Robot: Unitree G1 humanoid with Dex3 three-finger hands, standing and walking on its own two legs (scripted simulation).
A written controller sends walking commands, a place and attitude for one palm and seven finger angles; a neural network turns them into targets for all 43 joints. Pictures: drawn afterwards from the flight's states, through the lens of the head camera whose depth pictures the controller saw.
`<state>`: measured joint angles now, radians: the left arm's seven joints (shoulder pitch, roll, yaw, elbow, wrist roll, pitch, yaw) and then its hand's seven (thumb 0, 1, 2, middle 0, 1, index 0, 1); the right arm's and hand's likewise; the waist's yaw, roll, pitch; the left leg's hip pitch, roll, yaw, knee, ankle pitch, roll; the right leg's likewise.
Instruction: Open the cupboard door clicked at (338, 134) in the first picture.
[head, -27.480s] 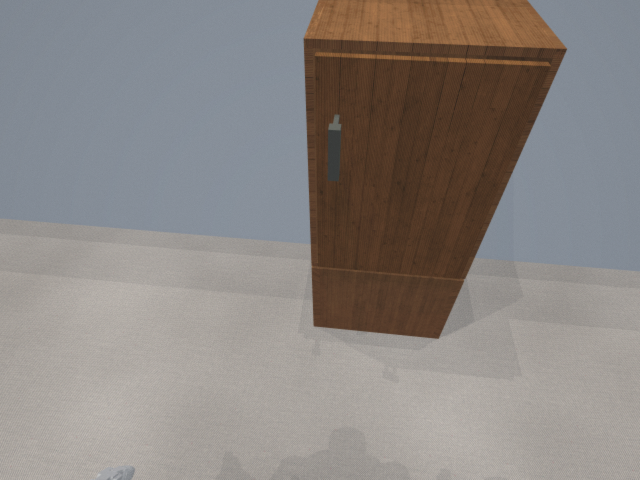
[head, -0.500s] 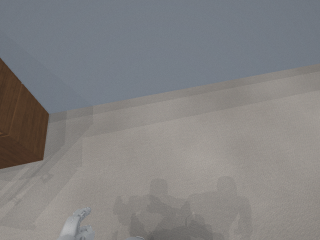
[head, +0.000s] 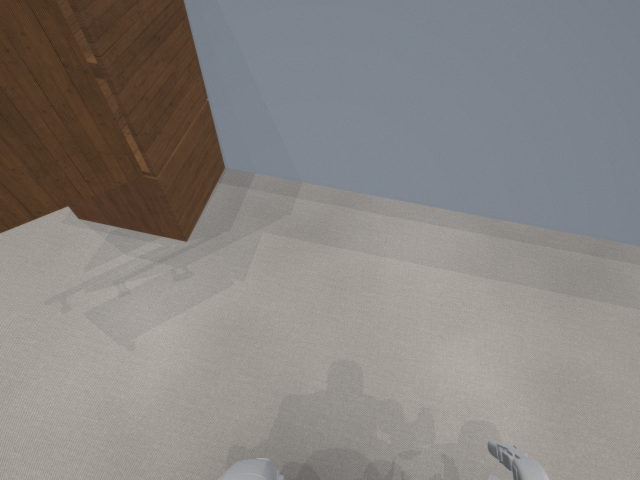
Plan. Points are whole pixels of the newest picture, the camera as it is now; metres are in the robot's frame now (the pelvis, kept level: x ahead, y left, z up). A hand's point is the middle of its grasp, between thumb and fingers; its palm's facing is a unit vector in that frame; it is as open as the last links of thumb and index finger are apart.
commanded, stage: turn to face it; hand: left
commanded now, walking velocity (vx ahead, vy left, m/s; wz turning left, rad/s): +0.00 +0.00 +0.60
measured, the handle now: out of the picture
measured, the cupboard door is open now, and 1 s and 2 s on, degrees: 47 47 47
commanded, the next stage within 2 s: take the last steps up to it in 0.94 s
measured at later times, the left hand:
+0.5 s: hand out of the picture +0.11 +0.23 -0.14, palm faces +0.22 -0.94 -0.24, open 7.4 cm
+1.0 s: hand out of the picture -0.08 +0.15 -0.16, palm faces +0.56 -0.79 -0.26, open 7.3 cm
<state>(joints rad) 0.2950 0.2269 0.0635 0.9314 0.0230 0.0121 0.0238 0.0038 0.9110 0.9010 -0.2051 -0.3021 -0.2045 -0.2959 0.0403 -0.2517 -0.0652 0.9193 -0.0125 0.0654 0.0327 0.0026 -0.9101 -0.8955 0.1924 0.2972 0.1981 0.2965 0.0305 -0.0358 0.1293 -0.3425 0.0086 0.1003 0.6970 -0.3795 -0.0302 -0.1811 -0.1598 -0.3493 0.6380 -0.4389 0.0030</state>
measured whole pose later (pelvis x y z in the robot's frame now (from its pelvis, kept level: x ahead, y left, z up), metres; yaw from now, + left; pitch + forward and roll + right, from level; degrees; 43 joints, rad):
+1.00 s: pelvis +0.01 -0.03 +0.01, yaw +32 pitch +0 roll +1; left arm 0.28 0.20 0.05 0.94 0.03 0.00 0.03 0.00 0.91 0.90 -0.21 -0.30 -0.20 -0.30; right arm 0.09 -0.25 -0.07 0.97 -0.01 0.07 0.02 0.00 -0.91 -0.90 0.19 0.30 0.20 0.30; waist 0.03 -0.02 0.11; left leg -0.36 0.02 0.03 0.81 -0.45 -0.05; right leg -0.19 -0.13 -0.25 0.56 -0.36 0.00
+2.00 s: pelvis +0.16 +0.10 +0.02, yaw +42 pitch -1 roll +1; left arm 0.40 0.11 0.02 1.13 0.01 -0.08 0.02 -0.01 0.93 0.90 -0.20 -0.30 -0.20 -0.30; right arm 0.21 -0.19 -0.06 1.08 -0.02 0.01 0.02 0.00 -0.91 -0.90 0.19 0.30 0.20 0.30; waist 0.02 0.04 0.05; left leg -0.59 0.09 0.02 0.94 -0.13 -0.04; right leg -0.01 -0.01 -0.19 0.29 -0.28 -0.04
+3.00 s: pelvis +0.29 +0.29 +0.01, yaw +39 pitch -1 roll +1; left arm 0.13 0.16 0.05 1.00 0.02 0.01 0.04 -0.02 0.94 0.90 -0.21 -0.30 -0.21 -0.30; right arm 0.20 -0.16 -0.05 1.06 0.00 0.05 -0.01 0.00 -0.91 -0.89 0.20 0.30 0.20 0.30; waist 0.00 -0.01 0.10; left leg -0.39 0.02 0.00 0.92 -0.46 -0.05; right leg -0.32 -0.04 -0.10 0.50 -0.17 -0.04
